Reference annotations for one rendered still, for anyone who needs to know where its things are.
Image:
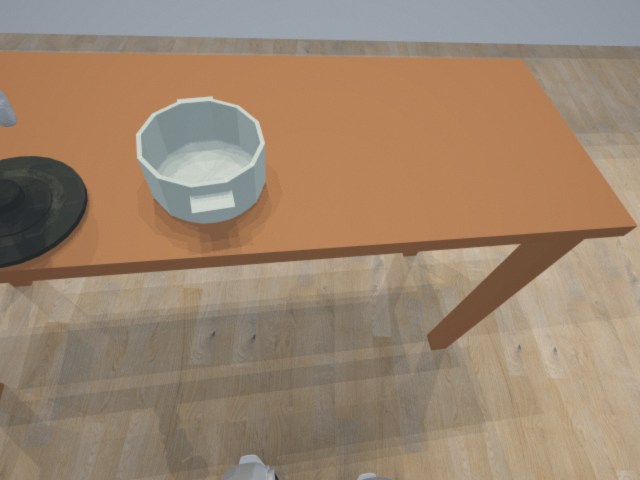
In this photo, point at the pot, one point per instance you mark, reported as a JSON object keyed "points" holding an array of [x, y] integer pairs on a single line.
{"points": [[203, 159]]}

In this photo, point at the lid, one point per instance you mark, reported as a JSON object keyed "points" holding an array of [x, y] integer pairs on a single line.
{"points": [[55, 202]]}

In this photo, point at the robot left shin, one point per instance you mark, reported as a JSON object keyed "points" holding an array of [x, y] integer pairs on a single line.
{"points": [[250, 459]]}

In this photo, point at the knob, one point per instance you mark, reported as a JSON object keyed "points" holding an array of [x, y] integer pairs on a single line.
{"points": [[11, 196]]}

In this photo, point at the table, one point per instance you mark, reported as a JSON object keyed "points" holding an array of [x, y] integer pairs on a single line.
{"points": [[363, 155]]}

